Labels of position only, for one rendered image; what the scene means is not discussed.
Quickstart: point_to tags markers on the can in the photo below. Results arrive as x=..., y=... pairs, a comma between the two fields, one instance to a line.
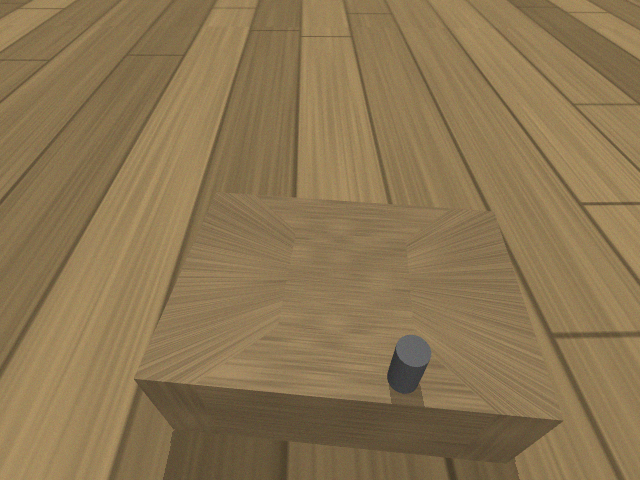
x=410, y=359

